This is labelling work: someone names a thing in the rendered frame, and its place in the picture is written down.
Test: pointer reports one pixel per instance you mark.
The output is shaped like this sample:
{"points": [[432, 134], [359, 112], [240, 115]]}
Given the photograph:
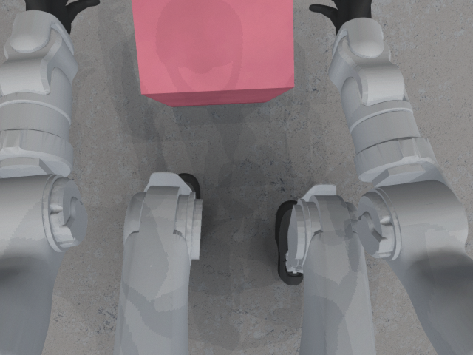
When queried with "carton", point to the carton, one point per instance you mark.
{"points": [[214, 52]]}

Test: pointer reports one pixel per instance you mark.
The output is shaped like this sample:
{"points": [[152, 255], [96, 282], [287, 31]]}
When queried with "robot left thigh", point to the robot left thigh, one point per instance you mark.
{"points": [[153, 302]]}

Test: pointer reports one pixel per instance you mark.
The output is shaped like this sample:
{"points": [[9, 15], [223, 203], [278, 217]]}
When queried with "robot left forearm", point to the robot left forearm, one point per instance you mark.
{"points": [[36, 97]]}

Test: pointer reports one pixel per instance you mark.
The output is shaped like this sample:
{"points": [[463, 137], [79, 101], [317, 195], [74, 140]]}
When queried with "robot left upper arm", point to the robot left upper arm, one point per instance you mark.
{"points": [[41, 217]]}

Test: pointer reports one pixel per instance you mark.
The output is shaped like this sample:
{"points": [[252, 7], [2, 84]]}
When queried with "robot right upper arm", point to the robot right upper arm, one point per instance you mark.
{"points": [[420, 230]]}

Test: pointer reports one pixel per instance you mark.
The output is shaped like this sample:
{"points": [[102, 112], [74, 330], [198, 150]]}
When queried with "right robot hand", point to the right robot hand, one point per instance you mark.
{"points": [[347, 10]]}

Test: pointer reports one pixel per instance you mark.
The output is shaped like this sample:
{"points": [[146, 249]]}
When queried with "left robot hand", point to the left robot hand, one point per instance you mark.
{"points": [[64, 13]]}

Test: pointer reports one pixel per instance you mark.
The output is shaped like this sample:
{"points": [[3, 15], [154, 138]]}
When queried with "robot right forearm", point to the robot right forearm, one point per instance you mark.
{"points": [[388, 145]]}

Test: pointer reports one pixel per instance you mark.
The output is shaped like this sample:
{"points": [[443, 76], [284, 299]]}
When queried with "robot left shin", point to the robot left shin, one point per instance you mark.
{"points": [[135, 207]]}

